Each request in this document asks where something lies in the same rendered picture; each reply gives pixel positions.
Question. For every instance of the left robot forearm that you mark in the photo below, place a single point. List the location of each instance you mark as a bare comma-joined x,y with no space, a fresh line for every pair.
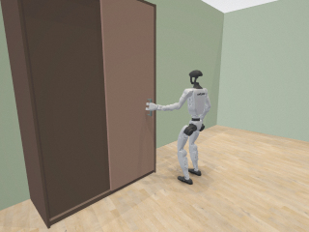
170,107

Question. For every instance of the handle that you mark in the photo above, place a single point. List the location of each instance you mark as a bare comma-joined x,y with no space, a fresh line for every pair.
151,113

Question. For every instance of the right robot forearm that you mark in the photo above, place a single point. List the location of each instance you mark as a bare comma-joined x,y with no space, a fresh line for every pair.
202,116

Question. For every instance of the wardrobe door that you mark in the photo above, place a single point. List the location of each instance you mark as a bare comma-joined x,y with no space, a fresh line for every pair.
128,51
65,55

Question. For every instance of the robot left upper arm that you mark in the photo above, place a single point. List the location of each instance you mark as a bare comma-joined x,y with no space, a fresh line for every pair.
187,93

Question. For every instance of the right robot foot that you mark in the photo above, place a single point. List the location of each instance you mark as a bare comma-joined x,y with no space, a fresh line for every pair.
198,172

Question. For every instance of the left robot hand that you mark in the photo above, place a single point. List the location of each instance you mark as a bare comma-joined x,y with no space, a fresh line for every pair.
151,107

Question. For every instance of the robot left shin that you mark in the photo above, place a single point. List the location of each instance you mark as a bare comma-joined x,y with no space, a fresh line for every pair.
183,161

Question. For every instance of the robot right upper arm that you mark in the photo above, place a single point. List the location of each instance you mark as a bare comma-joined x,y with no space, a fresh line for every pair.
207,100

